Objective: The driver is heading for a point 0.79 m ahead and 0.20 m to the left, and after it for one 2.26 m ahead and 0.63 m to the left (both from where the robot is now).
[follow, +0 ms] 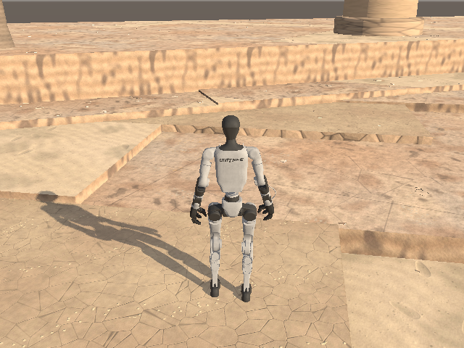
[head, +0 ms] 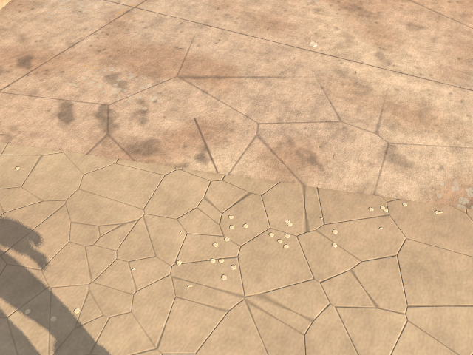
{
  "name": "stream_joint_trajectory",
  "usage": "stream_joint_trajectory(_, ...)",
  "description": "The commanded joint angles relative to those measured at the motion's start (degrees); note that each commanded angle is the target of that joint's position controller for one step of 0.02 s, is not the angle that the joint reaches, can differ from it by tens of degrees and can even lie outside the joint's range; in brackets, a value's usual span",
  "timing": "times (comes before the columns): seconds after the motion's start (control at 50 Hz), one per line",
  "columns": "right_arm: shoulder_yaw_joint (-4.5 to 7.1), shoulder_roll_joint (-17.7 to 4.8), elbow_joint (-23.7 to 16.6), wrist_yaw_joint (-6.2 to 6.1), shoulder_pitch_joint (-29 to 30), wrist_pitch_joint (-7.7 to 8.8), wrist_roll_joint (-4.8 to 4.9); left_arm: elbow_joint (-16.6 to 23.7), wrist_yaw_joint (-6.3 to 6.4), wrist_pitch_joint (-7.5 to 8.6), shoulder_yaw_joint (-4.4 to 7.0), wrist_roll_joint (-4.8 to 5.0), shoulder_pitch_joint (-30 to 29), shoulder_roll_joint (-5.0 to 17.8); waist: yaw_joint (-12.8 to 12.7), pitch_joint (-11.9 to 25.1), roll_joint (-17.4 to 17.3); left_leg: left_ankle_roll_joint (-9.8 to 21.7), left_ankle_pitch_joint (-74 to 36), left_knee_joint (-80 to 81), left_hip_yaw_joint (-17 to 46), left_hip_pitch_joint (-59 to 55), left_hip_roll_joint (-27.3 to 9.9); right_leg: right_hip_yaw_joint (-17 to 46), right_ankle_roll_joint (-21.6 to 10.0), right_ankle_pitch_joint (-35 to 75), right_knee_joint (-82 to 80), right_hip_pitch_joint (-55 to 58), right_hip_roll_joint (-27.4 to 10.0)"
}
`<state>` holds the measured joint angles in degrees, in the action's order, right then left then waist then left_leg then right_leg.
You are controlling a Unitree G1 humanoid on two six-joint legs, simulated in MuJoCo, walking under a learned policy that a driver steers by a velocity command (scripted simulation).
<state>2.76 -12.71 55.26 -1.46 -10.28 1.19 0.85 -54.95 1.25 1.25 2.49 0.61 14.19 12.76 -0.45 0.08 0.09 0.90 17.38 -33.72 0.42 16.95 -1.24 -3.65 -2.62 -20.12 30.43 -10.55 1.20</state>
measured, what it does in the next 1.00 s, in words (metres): walks ahead: right foot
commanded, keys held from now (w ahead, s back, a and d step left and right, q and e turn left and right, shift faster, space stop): w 0.54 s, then w+q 0.46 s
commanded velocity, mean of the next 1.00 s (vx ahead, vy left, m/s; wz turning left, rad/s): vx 0.43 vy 0.00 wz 0.15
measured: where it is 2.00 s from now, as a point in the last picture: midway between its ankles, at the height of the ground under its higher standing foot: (187, 265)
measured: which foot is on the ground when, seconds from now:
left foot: down 0.00-0.68, up 0.70-1.00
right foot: down 0.00-0.18, up 0.20-0.64, down 0.66-1.00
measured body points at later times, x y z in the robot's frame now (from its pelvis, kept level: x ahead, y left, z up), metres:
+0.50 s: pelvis +0.17 +0.03 +0.01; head +0.19 +0.04 +0.46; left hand +0.36 +0.27 -0.10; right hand +0.12 -0.22 -0.13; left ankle +0.06 +0.12 -0.73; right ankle +0.34 -0.13 -0.68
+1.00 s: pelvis +0.44 -0.02 +0.01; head +0.44 -0.01 +0.46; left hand +0.40 +0.25 -0.13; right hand +0.62 -0.26 -0.10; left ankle +0.55 +0.18 -0.66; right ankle +0.42 -0.11 -0.73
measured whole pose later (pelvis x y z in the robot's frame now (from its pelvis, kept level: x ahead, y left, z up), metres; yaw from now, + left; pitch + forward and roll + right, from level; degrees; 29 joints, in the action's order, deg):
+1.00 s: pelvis +0.44 -0.02 +0.01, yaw +12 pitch +0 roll -3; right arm 5.6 -15.0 51.5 -0.4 -9.0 2.1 1.5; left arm -59.0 0.6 6.0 4.2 -1.0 16.9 13.7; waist -2.7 -0.7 -1.6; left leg 2.4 1.7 -53.3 4.3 41.0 -7.5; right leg -12.7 -2.2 -11.7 13.4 -1.5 1.8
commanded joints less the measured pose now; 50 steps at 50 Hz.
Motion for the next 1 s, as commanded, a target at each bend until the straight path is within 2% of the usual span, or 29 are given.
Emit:
stream_joint_trajectory(0.02,1.06,-5.12,-3.67,0.19,4.44,2.75,0.68,0.62,0.15,2.19,2.22,0.94,5.35,8.16,-2.14,-7.14,4.40,3.94,10.12,-0.94,-0.16,11.85,-0.08,16.44,-8.44,-17.63,-13.55,0.27,-11.35)
stream_joint_trajectory(0.04,0.80,-4.16,-4.52,0.73,6.12,3.76,0.68,-0.03,0.04,2.88,2.93,0.97,6.59,10.33,-2.30,-7.58,7.84,3.74,4.58,-5.74,-2.50,15.87,0.34,23.22,-10.99,-14.96,-16.37,4.14,-16.82)
stream_joint_trajectory(0.08,0.88,-4.64,-5.21,1.67,7.59,4.99,0.37,-0.45,-0.25,3.83,3.02,0.65,6.93,9.92,-2.00,-7.27,7.85,4.60,5.35,-7.95,-1.90,18.97,-1.14,26.45,-12.89,0.01,-14.97,8.22,-20.96)
stream_joint_trajectory(0.12,0.88,-4.09,-3.83,2.48,4.20,5.17,0.89,-0.19,-0.80,3.75,2.92,1.01,4.96,9.49,0.23,-5.27,7.16,5.46,6.18,-2.83,-2.93,12.94,-1.09,21.38,-10.88,7.85,-12.85,7.62,-19.57)
stream_joint_trajectory(0.14,1.30,-4.51,-1.78,2.63,-0.25,4.98,1.14,0.60,-0.97,3.35,2.98,1.44,1.73,9.91,2.89,-4.11,6.45,5.81,0.84,2.77,-4.21,2.48,0.12,16.52,-8.53,8.85,-11.39,1.84,-16.62)
stream_joint_trajectory(0.16,2.49,-6.60,1.05,2.48,-6.97,4.65,0.81,1.70,-0.98,3.20,2.96,1.37,-1.50,10.17,6.03,-1.69,5.04,6.25,-3.41,4.85,-3.21,-10.82,1.28,11.25,-5.84,14.75,-6.57,-5.86,-12.26)
stream_joint_trajectory(0.18,4.41,-12.22,3.00,2.08,-15.07,4.56,0.67,3.66,-0.90,3.51,2.19,1.12,-4.81,7.75,9.15,0.13,-4.85,10.28,-1.16,12.19,11.38,-20.54,-7.20,1.86,-1.00,19.17,10.77,-15.45,-4.42)
stream_joint_trajectory(0.2,5.16,-15.80,4.27,2.35,-21.43,4.60,0.48,4.80,-0.71,4.46,1.39,0.41,-4.16,4.66,10.39,3.41,-17.22,17.33,-4.92,20.50,33.91,-31.86,-18.87,1.12,1.98,-2.67,29.47,-28.96,1.92)
stream_joint_trajectory(0.22,3.13,-10.23,3.49,2.25,-17.97,4.98,-0.31,4.53,-0.90,5.07,1.93,1.08,-3.95,6.50,7.60,1.98,-10.84,17.32,-8.21,19.77,34.55,-31.46,-20.88,7.59,0.90,-10.42,38.83,-35.20,-0.69)
stream_joint_trajectory(0.24,2.16,-7.09,2.16,2.28,-13.89,5.23,-0.53,3.98,-1.34,5.32,2.02,2.10,-2.95,6.95,5.32,-0.14,-6.96,15.13,-11.02,19.02,27.63,-28.78,-19.09,8.89,-0.70,-6.38,40.81,-36.25,-3.39)
stream_joint_trajectory(0.26,1.75,-6.27,1.26,2.47,-11.26,5.35,-0.50,3.46,-1.40,5.27,2.05,2.23,-2.80,6.58,3.92,-1.10,-4.37,13.27,-12.66,19.96,21.88,-26.33,-16.94,8.00,-1.49,-1.64,39.13,-35.95,-5.55)
stream_joint_trajectory(0.28,1.34,-5.68,0.85,2.62,-9.76,5.30,-0.29,3.41,-1.33,5.07,2.38,1.71,-3.67,6.72,3.11,-2.73,-2.85,11.79,-16.14,21.28,17.48,-23.89,-15.47,7.29,-1.55,2.09,35.66,-35.18,-7.15)
stream_joint_trajectory(0.3,0.92,-4.88,0.97,2.56,-9.59,5.06,-0.44,3.27,-1.40,4.67,2.61,1.28,-3.84,6.45,2.41,-2.79,-3.55,10.45,-18.82,22.23,13.76,-21.77,-13.70,6.48,-1.30,4.68,32.98,-32.59,-8.03)
stream_joint_trajectory(0.34,0.91,-5.77,1.67,2.17,-11.65,4.59,-0.68,3.34,-1.77,3.92,2.35,0.81,-4.57,4.42,2.08,-3.04,-4.31,10.22,-23.30,23.68,9.88,-19.65,-12.10,4.54,0.09,7.76,28.92,-30.76,-7.83)
stream_joint_trajectory(0.44,1.32,-8.62,1.87,0.80,-12.62,4.14,-0.92,6.99,-1.95,3.41,1.25,0.59,-15.60,2.38,3.65,-6.24,-4.66,9.56,-22.65,27.41,4.14,-14.17,-10.17,2.37,2.15,18.77,10.53,-28.12,-6.19)
stream_joint_trajectory(0.52,1.64,-8.60,3.48,0.70,-15.79,4.16,-0.15,8.71,-2.90,3.58,0.89,0.99,-21.51,3.16,4.76,-8.21,-4.99,9.53,-20.00,28.20,2.73,-15.79,-11.75,2.00,0.89,22.72,3.22,-25.76,-5.10)
stream_joint_trajectory(0.58,2.12,-8.96,4.02,0.57,-15.80,3.64,0.33,9.96,-3.68,4.24,1.30,1.02,-22.83,4.87,3.22,-7.94,-4.69,8.71,-25.44,24.55,3.69,-20.65,-14.10,3.07,-1.22,19.34,0.10,-24.38,-4.63)
stream_joint_trajectory(0.62,2.64,-10.51,3.33,0.52,-13.62,3.16,0.28,8.76,-3.52,4.67,2.67,0.91,-16.61,7.72,-1.01,-3.22,-6.46,7.63,-41.38,16.77,3.68,-21.16,-13.75,1.43,-2.62,16.11,-0.76,-13.82,-1.70)
stream_joint_trajectory(0.64,2.38,-9.89,2.84,0.57,-12.37,2.82,0.07,5.94,-3.06,4.68,4.08,0.98,-7.25,10.01,-5.68,2.21,-6.29,6.24,-46.83,6.60,2.17,-18.00,-11.08,0.48,-3.92,16.28,-1.26,-1.43,-0.20)
stream_joint_trajectory(0.66,1.59,-8.31,1.40,0.70,-11.50,2.72,-0.57,3.33,-2.35,4.63,5.35,0.37,4.32,13.55,-10.07,10.48,-3.64,4.18,-35.94,-9.44,0.84,-6.01,-7.86,8.08,-6.72,14.64,0.77,17.41,-7.40)
stream_joint_trajectory(0.68,-0.60,0.21,0.78,1.02,-19.44,3.36,-0.05,1.72,-2.28,4.43,6.25,-0.91,10.54,18.19,-6.50,21.33,11.48,0.22,-0.66,-32.26,-0.77,14.88,2.19,34.78,-14.65,-1.12,-5.62,37.01,-23.41)
stream_joint_trajectory(0.7,0.17,-3.32,1.48,1.18,-17.44,4.48,1.38,1.95,-2.48,4.53,4.58,-0.69,9.02,13.05,-7.33,22.34,12.34,1.05,14.38,-41.76,7.76,19.71,2.48,45.91,-14.41,-7.63,-14.30,33.62,-25.07)
stream_joint_trajectory(0.72,1.52,-7.39,-0.41,1.07,-12.60,4.94,2.74,2.58,-2.46,4.79,3.52,-0.16,3.04,9.91,-5.96,12.19,10.43,2.01,11.08,-44.77,7.26,24.56,-0.67,37.04,-11.36,-8.26,-15.71,25.25,-23.68)
stream_joint_trajectory(0.76,2.15,-7.10,-1.47,0.15,-8.39,4.61,1.73,3.33,-2.72,5.47,2.35,-0.54,-5.29,6.00,-2.09,3.39,4.37,2.88,2.25,-40.31,5.37,20.63,-5.79,22.88,-8.13,1.54,-18.95,8.20,-19.91)
stream_joint_trajectory(0.8,2.55,-4.31,-0.58,0.07,-11.60,2.75,1.42,2.43,-2.88,5.91,1.93,-1.38,-7.67,4.09,1.30,1.52,6.11,3.38,-0.74,-36.62,5.98,14.16,-8.00,13.87,-6.71,6.45,-21.87,0.30,-16.91)
stream_joint_trajectory(0.82,2.54,-3.14,-0.65,0.05,-11.88,1.95,1.49,1.83,-2.71,6.06,2.05,-1.29,-7.27,4.28,1.75,0.60,5.59,3.34,-0.96,-35.72,5.69,13.68,-8.33,11.26,-7.10,8.06,-23.12,-1.56,-16.66)
stream_joint_trajectory(0.86,2.95,-3.59,-2.35,-0.17,-9.04,0.86,1.30,1.04,-2.04,6.29,2.44,-1.37,-6.68,6.03,2.26,-1.86,4.59,2.76,-4.42,-33.33,5.92,17.00,-8.55,7.37,-7.77,10.16,-25.12,-2.86,-16.70)
stream_joint_trajectory(0.94,3.33,-4.29,-4.76,0.71,-3.06,0.90,0.60,0.26,-0.59,5.97,2.88,-1.77,-3.60,8.00,1.24,-3.70,2.42,1.41,-15.46,-23.65,6.69,23.97,-7.76,1.56,-7.64,15.12,-25.66,1.45,-16.63)
stream_joint_trajectory(1.0,2.72,-3.56,-6.71,2.02,2.68,1.30,0.38,0.33,0.09,5.50,3.03,-1.46,-1.73,9.23,-0.53,-4.91,1.56,1.17,-20.56,-14.88,2.83,23.81,-7.16,-3.17,-6.76,17.47,-25.73,3.95,-16.19)
Keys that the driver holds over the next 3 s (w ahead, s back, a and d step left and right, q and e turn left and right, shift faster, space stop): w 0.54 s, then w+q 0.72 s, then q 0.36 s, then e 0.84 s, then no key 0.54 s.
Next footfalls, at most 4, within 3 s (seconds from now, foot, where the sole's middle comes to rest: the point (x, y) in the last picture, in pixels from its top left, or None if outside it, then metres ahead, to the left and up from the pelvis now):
0.66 right None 0.46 -0.11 -0.77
1.22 left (181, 301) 0.69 0.19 -0.77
1.70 right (206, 230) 0.95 0.13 -0.77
2.06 left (153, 278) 0.76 0.29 -0.77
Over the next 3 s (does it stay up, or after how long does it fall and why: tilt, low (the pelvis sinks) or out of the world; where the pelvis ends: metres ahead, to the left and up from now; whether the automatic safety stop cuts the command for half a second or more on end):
stays up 0.81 0.14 0.00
